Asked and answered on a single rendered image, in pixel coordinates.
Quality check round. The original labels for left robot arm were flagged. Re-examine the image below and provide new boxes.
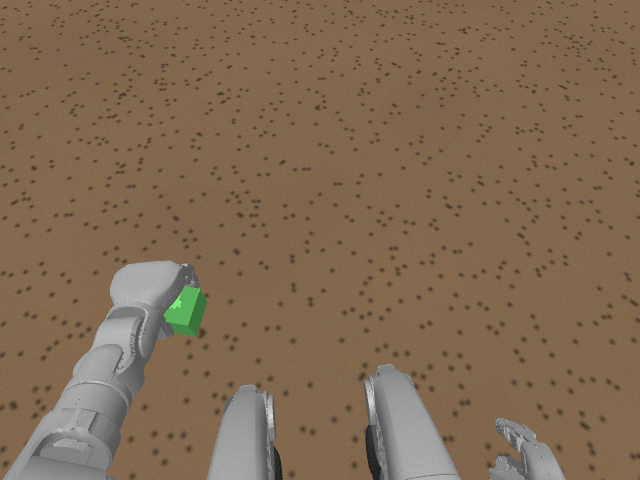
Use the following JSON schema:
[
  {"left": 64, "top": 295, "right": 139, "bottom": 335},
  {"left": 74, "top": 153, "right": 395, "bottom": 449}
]
[{"left": 3, "top": 301, "right": 162, "bottom": 480}]

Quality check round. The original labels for left robot hand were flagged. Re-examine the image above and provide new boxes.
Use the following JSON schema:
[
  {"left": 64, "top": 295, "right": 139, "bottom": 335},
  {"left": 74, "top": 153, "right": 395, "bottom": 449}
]
[{"left": 110, "top": 260, "right": 199, "bottom": 340}]

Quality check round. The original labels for right robot hand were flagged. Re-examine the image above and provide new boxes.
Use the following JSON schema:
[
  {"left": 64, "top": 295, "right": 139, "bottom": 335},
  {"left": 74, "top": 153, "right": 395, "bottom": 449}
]
[{"left": 489, "top": 418, "right": 566, "bottom": 480}]

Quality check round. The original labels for right robot foot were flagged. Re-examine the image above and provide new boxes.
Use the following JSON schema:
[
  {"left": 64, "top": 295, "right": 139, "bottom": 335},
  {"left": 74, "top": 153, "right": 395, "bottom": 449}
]
[{"left": 365, "top": 425, "right": 382, "bottom": 480}]

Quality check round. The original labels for cube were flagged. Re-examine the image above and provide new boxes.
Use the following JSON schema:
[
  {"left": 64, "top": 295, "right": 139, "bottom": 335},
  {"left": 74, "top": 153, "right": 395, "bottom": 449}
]
[{"left": 164, "top": 286, "right": 207, "bottom": 337}]

